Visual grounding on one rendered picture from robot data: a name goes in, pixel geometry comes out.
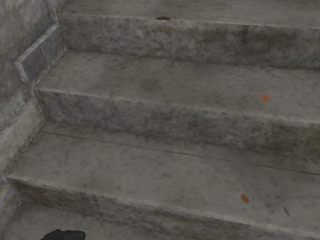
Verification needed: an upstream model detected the left robot hand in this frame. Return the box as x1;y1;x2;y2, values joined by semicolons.
40;229;86;240

